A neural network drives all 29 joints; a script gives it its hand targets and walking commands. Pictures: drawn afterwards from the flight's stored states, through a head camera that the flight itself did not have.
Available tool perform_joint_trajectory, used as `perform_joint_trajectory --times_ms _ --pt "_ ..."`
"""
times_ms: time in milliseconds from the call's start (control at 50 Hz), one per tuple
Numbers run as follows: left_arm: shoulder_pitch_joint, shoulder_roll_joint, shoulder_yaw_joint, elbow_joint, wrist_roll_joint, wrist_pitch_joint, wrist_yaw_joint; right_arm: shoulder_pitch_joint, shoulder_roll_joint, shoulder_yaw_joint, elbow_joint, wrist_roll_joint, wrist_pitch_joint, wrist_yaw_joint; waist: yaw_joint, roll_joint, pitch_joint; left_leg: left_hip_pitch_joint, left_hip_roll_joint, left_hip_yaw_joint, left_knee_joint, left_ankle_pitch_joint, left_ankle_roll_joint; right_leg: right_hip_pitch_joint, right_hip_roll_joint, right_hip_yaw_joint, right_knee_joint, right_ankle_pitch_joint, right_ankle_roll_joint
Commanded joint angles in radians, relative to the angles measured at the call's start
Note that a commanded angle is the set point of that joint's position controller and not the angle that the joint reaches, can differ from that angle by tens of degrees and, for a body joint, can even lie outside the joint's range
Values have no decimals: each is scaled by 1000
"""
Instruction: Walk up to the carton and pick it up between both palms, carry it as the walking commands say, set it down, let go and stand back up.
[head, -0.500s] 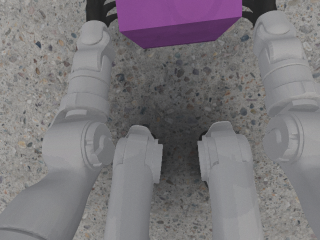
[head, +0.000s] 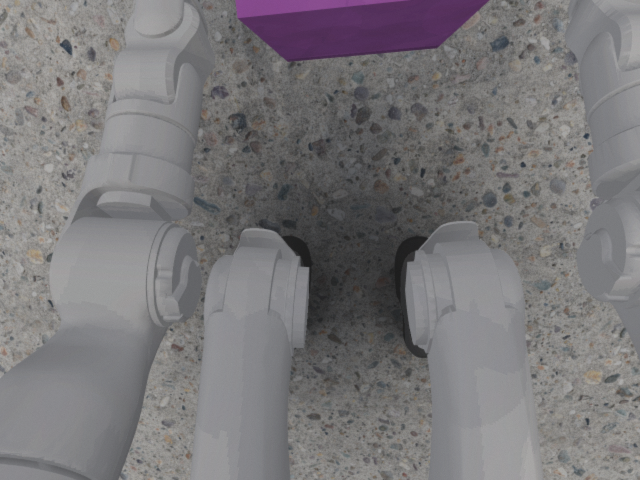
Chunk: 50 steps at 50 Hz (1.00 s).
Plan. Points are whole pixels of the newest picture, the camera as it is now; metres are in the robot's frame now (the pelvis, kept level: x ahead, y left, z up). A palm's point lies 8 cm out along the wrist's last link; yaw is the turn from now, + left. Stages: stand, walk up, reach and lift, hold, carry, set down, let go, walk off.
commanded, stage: set down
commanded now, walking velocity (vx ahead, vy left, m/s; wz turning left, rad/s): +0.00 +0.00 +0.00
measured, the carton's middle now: out of the picture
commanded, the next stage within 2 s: let go in 1.08 s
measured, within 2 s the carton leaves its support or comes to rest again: neither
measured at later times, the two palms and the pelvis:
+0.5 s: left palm out of the picture +0.54 +0.15 +0.03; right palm out of the picture +0.54 -0.22 +0.03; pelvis +0.00 +0.01 +0.11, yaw -1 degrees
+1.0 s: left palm out of the picture +0.54 +0.16 +0.16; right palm out of the picture +0.55 -0.23 +0.17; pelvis +0.07 -0.01 +0.26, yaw +0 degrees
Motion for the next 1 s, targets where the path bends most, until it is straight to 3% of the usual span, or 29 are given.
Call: perform_joint_trajectory --times_ms 0,20,40,80,100,120,140,160,180,220,240,300,340,360,500,540,560,580,640,700,720,760,840,860,880,900,920,960,980 --pt "-167 224 104 -528 26 39 85 -300 -257 17 -687 73 45 -65 88 -98 -2256 963 -19 120 -171 609 17 1194 23 -33 -205 715 45" --pt "-263 206 69 -408 -10 87 77 -408 -244 76 -599 78 90 -70 82 -138 -2008 817 -2 124 -196 348 33 1052 -3 -22 -279 418 44" --pt "-259 169 57 -315 -7 114 74 -417 -203 94 -522 88 120 -60 102 -148 -1777 710 11 126 -235 242 38 960 -18 -18 -296 302 39" --pt "-199 197 130 -410 42 105 62 -316 -133 67 -549 24 131 -53 84 -272 -1717 560 5 143 -243 315 44 1089 -3 -2 -338 491 53" --pt "-173 140 116 -493 17 99 46 -253 -109 61 -568 22 132 -53 43 -269 -1744 525 -4 146 -265 342 37 1158 3 7 -352 586 43" --pt "-112 190 157 -574 17 86 48 -210 -120 34 -639 28 121 -64 51 -263 -1916 581 -14 140 -269 445 36 1299 11 6 -330 757 36" --pt "-82 152 123 -549 3 85 44 -173 -80 60 -570 54 123 -58 49 -270 -1948 568 -17 142 -298 479 31 1406 9 23 -322 893 31" --pt "-66 175 130 -430 13 79 30 -151 -51 70 -439 56 127 -51 77 -265 -1784 481 -7 145 -289 370 38 1317 2 42 -335 792 31" --pt "-48 133 112 -301 18 81 23 -122 -43 47 -297 23 126 -48 48 -272 -1629 396 1 134 -321 307 34 1244 -6 49 -369 730 31" --pt "-112 100 51 -228 56 100 2 -124 -103 -30 -220 -42 138 -33 -16 -38 -1500 638 13 116 -406 250 22 909 -7 11 -464 391 17" --pt "-117 82 54 -190 70 107 -1 -145 -100 -26 -182 -36 135 -20 13 -2 -1414 688 24 113 -435 227 13 821 -14 5 -498 287 11" --pt "-81 -36 47 -179 118 66 -6 -67 -83 -131 -110 -55 64 22 -30 140 -1247 779 45 55 -486 379 -18 524 -1 -15 -512 355 -15" --pt "-95 -3 88 -242 129 28 -1 -38 -110 -158 -115 -80 28 39 -30 114 -1256 789 35 52 -501 400 -19 480 4 -26 -538 364 -14" --pt "-71 2 100 -182 137 34 4 -59 -121 -136 -110 -82 24 44 6 66 -1297 798 33 52 -520 367 -14 539 -3 -22 -564 339 0" --pt "-110 16 116 -234 113 84 27 -173 -176 -155 -176 -138 44 70 -40 -106 -1288 761 23 44 -710 169 0 710 5 -53 -723 209 7" --pt "-86 3 126 -236 110 106 35 -211 -165 -107 -260 -87 56 80 19 -104 -1402 836 21 63 -729 218 5 818 2 -38 -757 249 15" --pt "-81 -36 94 -274 84 108 31 -216 -151 -73 -289 -77 60 87 -6 -125 -1437 894 19 59 -756 235 5 850 1 -48 -781 263 16" --pt "-88 16 121 -347 102 108 48 -228 -169 -69 -371 -64 64 81 51 -142 -1633 974 12 65 -750 320 7 970 13 -54 -762 357 28" --pt "-28 28 130 -349 103 119 44 -144 -141 -28 -334 -45 89 86 54 -148 -1623 976 6 89 -792 355 10 1089 2 -36 -830 415 28" --pt "52 58 159 -419 110 98 30 -103 -138 -25 -442 -50 83 90 59 -215 -1699 975 -6 75 -833 526 29 1261 15 -14 -857 650 38" --pt "130 43 159 -382 108 86 20 -20 -88 -10 -358 -54 82 90 53 -266 -1620 912 -4 82 -866 541 28 1345 10 -4 -882 724 41" --pt "166 41 144 -389 110 57 -6 52 -74 -58 -321 -93 67 84 2 -248 -1542 782 -8 86 -914 561 22 1461 -15 35 -904 908 33" --pt "269 33 141 -378 131 -1 -35 184 -34 -115 -338 -126 17 64 -7 -211 -1524 832 -8 63 -1000 671 27 1571 -28 88 -990 1117 28" --pt "302 -3 101 -345 125 -7 -42 219 -33 -132 -320 -131 2 66 -47 -156 -1509 920 2 38 -1038 711 23 1527 -18 73 -1020 1090 25" --pt "315 -1 110 -323 145 -18 -46 230 -32 -152 -251 -138 -6 66 -12 -123 -1452 912 4 50 -1062 723 7 1499 -23 77 -1043 1075 26" --pt "292 -77 63 -337 117 -28 -64 229 -11 -145 -316 -138 -20 72 -79 -62 -1413 1073 17 8 -1086 775 23 1343 -10 64 -1108 1001 21" --pt "293 -59 79 -324 149 -33 -59 226 5 -133 -263 -116 -21 72 2 -13 -1374 1131 26 11 -1113 807 11 1273 -9 71 -1124 931 22" --pt "256 -84 88 -319 169 -41 -67 198 -12 -165 -290 -140 -47 85 -36 0 -1261 1203 41 -8 -1128 766 12 1112 -11 52 -1198 771 14" --pt "295 -87 118 -240 211 -41 -68 274 18 -183 -203 -162 -54 89 -15 42 -1144 1206 60 -7 -1153 757 2 1037 -9 40 -1226 737 13"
